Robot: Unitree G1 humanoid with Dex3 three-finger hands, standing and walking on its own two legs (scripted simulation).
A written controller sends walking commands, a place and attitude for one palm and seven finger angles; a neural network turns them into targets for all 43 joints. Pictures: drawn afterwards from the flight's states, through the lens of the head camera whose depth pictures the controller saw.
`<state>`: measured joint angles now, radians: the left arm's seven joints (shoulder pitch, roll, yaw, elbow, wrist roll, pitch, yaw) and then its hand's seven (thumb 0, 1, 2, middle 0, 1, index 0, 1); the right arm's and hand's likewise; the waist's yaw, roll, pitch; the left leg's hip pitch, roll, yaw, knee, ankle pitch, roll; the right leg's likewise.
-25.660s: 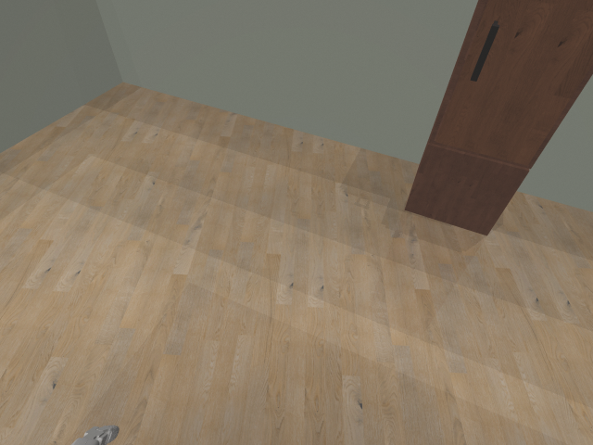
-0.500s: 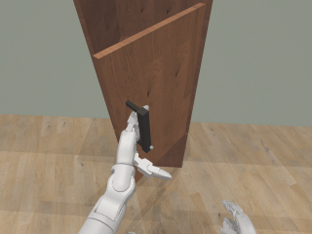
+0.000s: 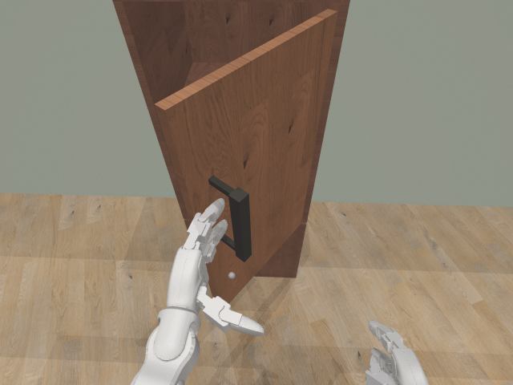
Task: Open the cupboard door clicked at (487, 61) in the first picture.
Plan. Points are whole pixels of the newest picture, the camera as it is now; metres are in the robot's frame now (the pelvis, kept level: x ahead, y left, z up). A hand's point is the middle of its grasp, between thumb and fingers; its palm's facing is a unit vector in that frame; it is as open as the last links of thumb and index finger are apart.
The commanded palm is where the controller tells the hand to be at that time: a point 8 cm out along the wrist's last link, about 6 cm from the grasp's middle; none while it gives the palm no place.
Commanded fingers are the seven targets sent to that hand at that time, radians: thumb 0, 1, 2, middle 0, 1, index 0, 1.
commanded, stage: slide the hand sideways off the handle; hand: left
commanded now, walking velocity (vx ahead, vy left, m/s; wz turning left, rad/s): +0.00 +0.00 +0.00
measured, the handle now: (231, 221) +0.35 +0.06 +0.07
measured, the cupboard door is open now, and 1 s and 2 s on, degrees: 52 52 52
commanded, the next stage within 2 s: draw the hand back to the body in 0.56 s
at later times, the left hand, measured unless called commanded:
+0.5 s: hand (201, 309) +0.21 +0.09 +0.07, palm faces -0.03 -1.00 -0.02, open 16.3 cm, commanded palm +0.18 +0.15 +0.07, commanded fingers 0.00 -0.50 0.30 -0.15 -0.30 -0.15 -0.30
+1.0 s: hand (161, 309) +0.20 +0.13 +0.10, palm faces -0.01 -1.00 -0.06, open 16.3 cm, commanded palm +0.17 +0.19 +0.11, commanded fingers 0.00 -0.50 0.30 -0.15 -0.30 -0.15 -0.30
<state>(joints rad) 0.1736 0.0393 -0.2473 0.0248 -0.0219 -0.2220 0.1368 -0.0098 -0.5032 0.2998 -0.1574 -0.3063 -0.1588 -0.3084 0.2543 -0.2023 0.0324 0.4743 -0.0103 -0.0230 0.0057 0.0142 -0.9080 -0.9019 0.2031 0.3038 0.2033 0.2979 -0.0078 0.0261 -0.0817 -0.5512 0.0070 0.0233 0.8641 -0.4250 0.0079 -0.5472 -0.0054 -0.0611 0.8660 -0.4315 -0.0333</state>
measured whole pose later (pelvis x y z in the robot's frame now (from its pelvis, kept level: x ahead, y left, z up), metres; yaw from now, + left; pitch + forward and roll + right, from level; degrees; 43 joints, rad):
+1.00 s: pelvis +0.01 +0.00 -0.01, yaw +1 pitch +6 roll -1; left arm 0.56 0.18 -0.02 -0.38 -0.18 -0.15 -0.09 -0.01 -0.50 0.30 -0.15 -0.30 -0.15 -0.30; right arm 0.30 -0.23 0.05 0.44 0.03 -0.14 -0.05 0.02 -0.91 -0.90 0.20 0.30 0.20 0.30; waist 0.01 0.06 -0.13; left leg -0.56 0.01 -0.01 0.92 -0.47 0.00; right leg -0.54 0.00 -0.09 0.90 -0.47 -0.04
